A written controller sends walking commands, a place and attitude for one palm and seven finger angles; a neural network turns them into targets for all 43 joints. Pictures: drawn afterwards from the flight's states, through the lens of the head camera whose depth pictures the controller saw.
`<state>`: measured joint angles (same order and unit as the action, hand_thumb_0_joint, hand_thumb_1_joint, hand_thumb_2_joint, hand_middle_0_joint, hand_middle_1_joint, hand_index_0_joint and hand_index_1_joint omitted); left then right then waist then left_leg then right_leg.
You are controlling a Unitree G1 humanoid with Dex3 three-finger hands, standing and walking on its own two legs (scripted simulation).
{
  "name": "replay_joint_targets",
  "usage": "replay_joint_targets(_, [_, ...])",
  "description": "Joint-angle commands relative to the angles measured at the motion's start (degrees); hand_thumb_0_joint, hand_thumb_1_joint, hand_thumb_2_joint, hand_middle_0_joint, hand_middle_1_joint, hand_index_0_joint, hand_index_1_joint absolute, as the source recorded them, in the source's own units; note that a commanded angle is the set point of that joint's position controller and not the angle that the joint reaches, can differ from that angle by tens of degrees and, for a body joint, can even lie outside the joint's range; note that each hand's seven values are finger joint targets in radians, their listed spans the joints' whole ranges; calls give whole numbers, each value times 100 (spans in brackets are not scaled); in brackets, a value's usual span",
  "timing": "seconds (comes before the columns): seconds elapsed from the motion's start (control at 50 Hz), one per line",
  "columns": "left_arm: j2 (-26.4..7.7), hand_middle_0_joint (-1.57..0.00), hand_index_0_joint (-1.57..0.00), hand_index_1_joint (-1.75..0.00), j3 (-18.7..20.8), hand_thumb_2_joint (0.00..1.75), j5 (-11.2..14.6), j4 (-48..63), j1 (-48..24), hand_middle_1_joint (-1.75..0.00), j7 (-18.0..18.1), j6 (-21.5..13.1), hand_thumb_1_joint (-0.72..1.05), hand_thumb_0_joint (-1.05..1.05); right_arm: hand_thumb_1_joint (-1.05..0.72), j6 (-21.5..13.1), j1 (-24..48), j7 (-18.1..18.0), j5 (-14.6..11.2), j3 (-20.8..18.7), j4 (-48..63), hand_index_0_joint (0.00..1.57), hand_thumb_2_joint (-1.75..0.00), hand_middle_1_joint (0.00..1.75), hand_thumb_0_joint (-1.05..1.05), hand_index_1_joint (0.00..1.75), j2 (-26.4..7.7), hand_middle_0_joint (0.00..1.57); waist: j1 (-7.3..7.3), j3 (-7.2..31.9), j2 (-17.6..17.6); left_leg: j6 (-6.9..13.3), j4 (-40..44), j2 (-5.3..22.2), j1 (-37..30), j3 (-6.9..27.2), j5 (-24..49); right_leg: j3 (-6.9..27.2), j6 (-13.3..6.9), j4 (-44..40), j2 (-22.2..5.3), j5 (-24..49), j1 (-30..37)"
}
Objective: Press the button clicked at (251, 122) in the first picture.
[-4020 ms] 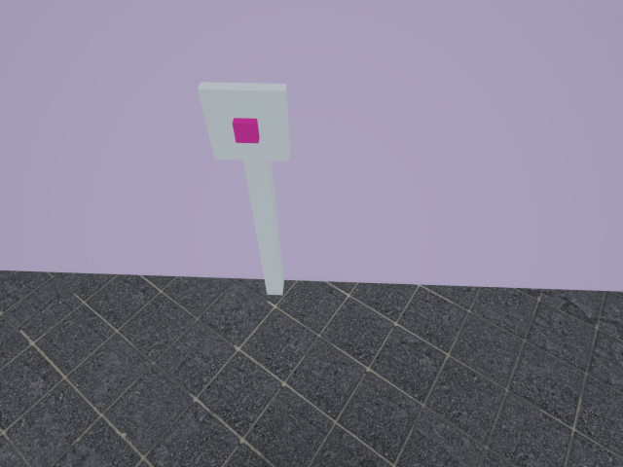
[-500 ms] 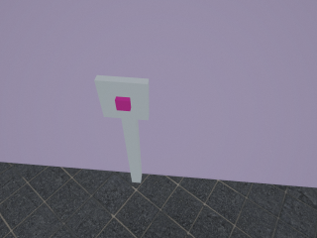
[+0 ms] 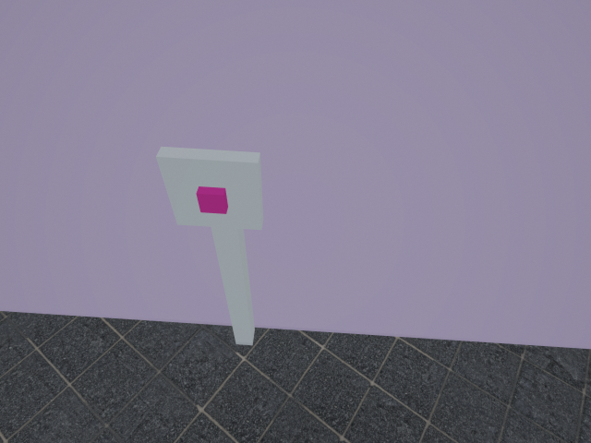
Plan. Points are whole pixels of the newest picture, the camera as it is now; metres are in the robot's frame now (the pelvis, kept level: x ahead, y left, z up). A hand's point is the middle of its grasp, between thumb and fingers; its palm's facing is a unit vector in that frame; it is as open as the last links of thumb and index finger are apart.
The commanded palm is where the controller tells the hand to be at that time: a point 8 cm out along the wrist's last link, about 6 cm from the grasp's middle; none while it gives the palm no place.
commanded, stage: shuffle to correct the standing spot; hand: left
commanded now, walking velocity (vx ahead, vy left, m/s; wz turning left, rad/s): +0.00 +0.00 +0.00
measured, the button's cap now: (213, 199) +0.53 +0.19 -0.01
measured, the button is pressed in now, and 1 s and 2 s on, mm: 0 0 0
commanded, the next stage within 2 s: come to a stop and stand still in 0.12 s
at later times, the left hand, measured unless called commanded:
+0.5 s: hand out of the picture +0.02 +0.14 -0.18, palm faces +0.05 -0.99 -0.14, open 7.3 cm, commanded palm none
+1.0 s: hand out of the picture +0.05 +0.17 -0.16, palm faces -0.01 -0.97 -0.25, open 7.3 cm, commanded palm none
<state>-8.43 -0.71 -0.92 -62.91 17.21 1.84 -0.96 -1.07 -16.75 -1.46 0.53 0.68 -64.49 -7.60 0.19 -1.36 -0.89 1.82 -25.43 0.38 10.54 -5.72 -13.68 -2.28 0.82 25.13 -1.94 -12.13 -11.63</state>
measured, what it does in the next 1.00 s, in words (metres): stands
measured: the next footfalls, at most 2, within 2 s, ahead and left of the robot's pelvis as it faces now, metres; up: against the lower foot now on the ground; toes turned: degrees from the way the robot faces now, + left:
none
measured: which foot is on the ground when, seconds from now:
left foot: down 0.00-1.00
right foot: down 0.00-1.00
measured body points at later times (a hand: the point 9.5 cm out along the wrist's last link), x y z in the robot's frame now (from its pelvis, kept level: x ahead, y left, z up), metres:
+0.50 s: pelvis +0.04 +0.00 +0.00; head +0.06 +0.00 +0.45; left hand +0.02 +0.20 -0.17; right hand +0.03 -0.22 -0.16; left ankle +0.00 +0.09 -0.74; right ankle +0.02 -0.13 -0.74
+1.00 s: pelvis +0.01 -0.01 +0.00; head +0.02 -0.04 +0.45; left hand +0.06 +0.23 -0.14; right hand +0.04 -0.24 -0.17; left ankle +0.00 +0.09 -0.74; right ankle +0.02 -0.13 -0.74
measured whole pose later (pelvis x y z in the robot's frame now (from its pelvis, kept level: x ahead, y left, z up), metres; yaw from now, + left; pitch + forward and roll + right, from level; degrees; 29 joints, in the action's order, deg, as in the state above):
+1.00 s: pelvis +0.01 -0.01 +0.00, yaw -1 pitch -1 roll +1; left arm -9.9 -0.9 -0.9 -59.7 14.0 1.3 -0.6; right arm -0.4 -15.1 -0.9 1.0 0.4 -58.8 -11.3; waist -0.4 -1.2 2.4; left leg 0.9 -27.1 0.7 10.5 -6.1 -15.7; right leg -1.8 -0.1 29.6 -1.7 -15.6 -13.2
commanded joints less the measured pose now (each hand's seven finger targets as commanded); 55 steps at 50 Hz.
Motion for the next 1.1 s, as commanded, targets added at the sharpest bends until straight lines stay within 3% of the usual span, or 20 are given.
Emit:
replay_joint_targets(0.0, [-437,-20,-20,-30,52,90,20,159,432,-30,46,-45,90,0,-90,-80,-314,-6,3,-97,172,20,-90,30,0,30,-542,20,7,-230,10,-13,631,589,271,672,385,503,-244,-446,-424,387,-11])
replay_joint_targets(0.06, [-451,-20,-20,-30,85,90,-16,147,486,-30,17,-22,90,0,-90,-42,-426,17,35,-120,120,20,-90,30,0,30,-601,20,-3,-256,-10,28,626,590,306,667,-718,464,-312,-349,-349,-653,-134])
replay_joint_targets(0.12, [-438,-20,-20,-30,148,90,-53,220,552,-30,-33,3,90,0,-90,-2,-441,44,64,-176,202,20,-90,30,0,30,-619,20,19,-646,67,108,728,612,749,800,-1756,483,-381,-255,-266,-1493,-423])
replay_joint_targets(0.2, [-431,-20,-20,-30,208,90,-52,240,736,-30,-65,-47,90,0,-90,-45,-469,55,63,-189,284,20,-90,30,0,30,-539,20,53,-764,-32,142,336,502,882,676,-1542,697,-519,-287,-356,-1581,-466])
replay_joint_targets(0.26, [-361,-20,-20,-30,189,90,-30,188,767,-30,-29,-81,90,0,-90,-108,-558,15,33,-122,253,20,-90,30,0,30,-391,20,11,-620,-146,86,47,462,519,499,-28,683,-493,-183,-410,-264,-381])
replay_joint_targets(0.3, [-313,-20,-20,-30,158,90,-13,126,775,-30,18,-104,90,0,-90,-150,-660,-33,15,-92,168,20,-90,30,0,30,-385,20,-11,-360,-18,62,-21,571,189,499,1234,478,-399,103,-389,1120,-174])
replay_joint_targets(0.36, [-321,-20,-20,-30,119,90,27,84,757,-30,79,-109,90,0,-90,-150,-623,-124,-24,-99,105,20,-90,30,0,30,-441,20,-27,-157,164,10,-2,663,-194,522,2843,412,-278,132,-408,2360,89])
replay_joint_targets(0.46, [-416,-20,-20,-30,183,90,21,237,638,-30,136,-41,90,0,-90,-110,-537,-165,-40,-183,180,20,-90,30,0,30,-518,20,-13,221,226,40,-44,747,-550,527,3632,374,-230,281,-431,2416,193])
replay_joint_targets(0.5, [-410,-20,-20,-30,224,90,12,300,559,-30,142,-11,90,0,-90,-92,-524,-167,-28,-217,222,20,-90,30,0,30,-519,20,-20,290,165,53,-40,763,-544,541,3595,331,-221,346,-438,2280,176])
replay_joint_targets(0.58, [-403,-20,-20,-30,211,90,6,345,467,-30,115,31,90,0,-90,-59,-333,-141,-6,-233,290,20,-90,30,0,30,-532,20,9,224,145,70,59,749,-374,551,2730,392,-225,225,-416,1793,113])
replay_joint_targets(0.6, [-740,-20,-20,-30,236,90,-24,186,701,-30,301,6,90,0,-90,-33,198,-77,-107,-321,730,20,-90,30,0,30,-934,20,73,72,206,-144,-1026,901,-139,379,3003,602,-171,4,-697,3081,-153])
replay_joint_targets(0.62, [-873,-20,-20,-30,249,90,-3,516,422,-30,246,-59,90,0,-90,12,-120,-9,-31,-289,863,20,-90,30,0,30,-626,20,-132,342,155,-144,-693,521,242,432,584,816,-405,106,-835,2066,113])
replay_joint_targets(0.64, [-797,-20,-20,-30,195,90,5,586,160,-30,194,-53,90,0,-90,30,-155,10,-20,-258,871,20,-90,30,0,30,-542,20,-188,334,130,-116,-351,491,191,470,10,796,-478,113,-732,941,-164])
replay_joint_targets(0.68, [-680,-20,-20,-30,166,90,4,653,12,-30,120,-53,90,0,-90,-18,-213,42,52,-223,918,20,-90,30,0,30,-637,20,-144,121,727,40,22,680,273,785,566,500,-404,309,-332,147,-315])
replay_joint_targets(0.7, [-682,-20,-20,-30,147,90,6,641,31,-30,99,-22,90,0,-90,-30,-153,36,51,-208,962,20,-90,30,0,30,-715,20,-78,30,776,107,170,760,374,895,675,373,-358,354,-215,-59,-258])
replay_joint_targets(0.76, [-666,-20,-20,-30,101,90,0,609,-40,-30,46,4,90,0,-90,-20,-41,33,47,-194,1043,20,-90,30,0,30,-831,20,-43,-208,109,142,376,718,499,906,116,413,-314,165,-194,-247,-274])
replay_joint_targets(0.8, [-709,-20,-20,-30,88,90,10,611,-109,-30,29,7,90,0,-90,-13,-24,40,48,-183,1005,20,-90,30,0,30,-865,20,-52,-345,-30,109,474,644,494,845,-182,510,-305,18,-229,-360,-344])
replay_joint_targets(0.84, [-756,-20,-20,-30,81,90,15,604,-135,-30,14,13,90,0,-90,-6,-31,52,50,-161,962,20,-90,30,0,30,-884,20,-43,-473,-22,82,591,590,542,809,-477,584,-308,-126,-265,-605,-424])
replay_joint_targets(0.94, [-839,-20,-20,-30,81,90,24,558,-164,-30,0,-26,90,0,-90,-23,-102,63,53,-114,802,20,-90,30,0,30,-869,20,-67,-328,-227,31,520,513,252,655,-166,682,-318,-311,-359,-520,-401])
replay_joint_targets(1.08, [-812,-20,-20,-30,90,90,32,410,-104,-30,-3,-51,90,0,-90,-61,-144,30,38,-75,533,20,-90,30,0,30,-836,20,-31,-177,22,0,479,577,106,601,304,638,-330,-230,-361,126,-170])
